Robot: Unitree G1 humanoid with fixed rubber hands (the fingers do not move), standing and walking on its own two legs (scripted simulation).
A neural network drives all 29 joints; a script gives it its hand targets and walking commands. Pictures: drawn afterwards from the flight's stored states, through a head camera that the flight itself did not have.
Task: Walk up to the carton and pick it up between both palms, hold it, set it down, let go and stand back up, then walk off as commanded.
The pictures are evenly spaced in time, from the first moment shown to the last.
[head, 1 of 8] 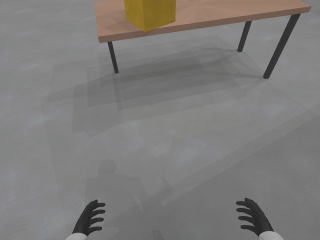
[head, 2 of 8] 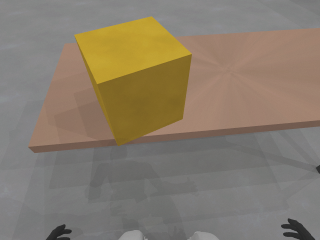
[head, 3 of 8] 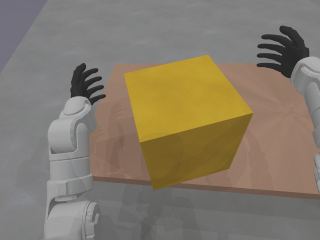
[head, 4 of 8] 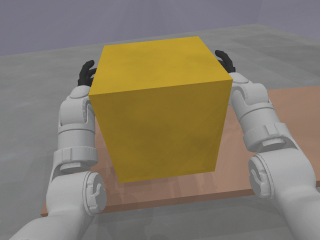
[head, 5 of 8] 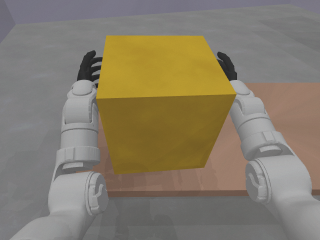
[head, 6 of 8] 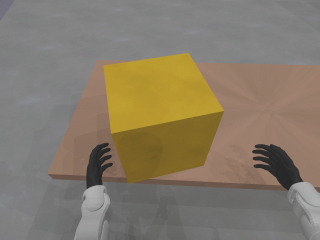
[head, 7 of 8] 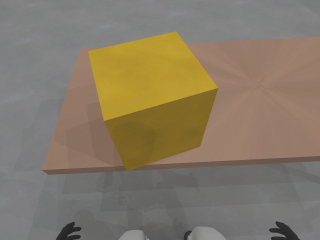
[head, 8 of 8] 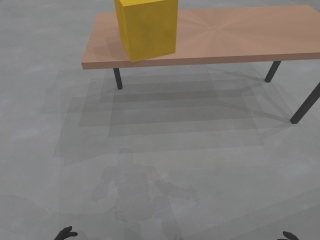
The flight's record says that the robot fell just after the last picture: no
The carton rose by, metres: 0.21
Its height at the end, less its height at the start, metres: +0.00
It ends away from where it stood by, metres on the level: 0.02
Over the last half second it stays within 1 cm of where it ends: yes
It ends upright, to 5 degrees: yes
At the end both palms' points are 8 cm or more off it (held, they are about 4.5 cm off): yes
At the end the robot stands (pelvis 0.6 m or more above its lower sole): yes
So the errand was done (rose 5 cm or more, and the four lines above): yes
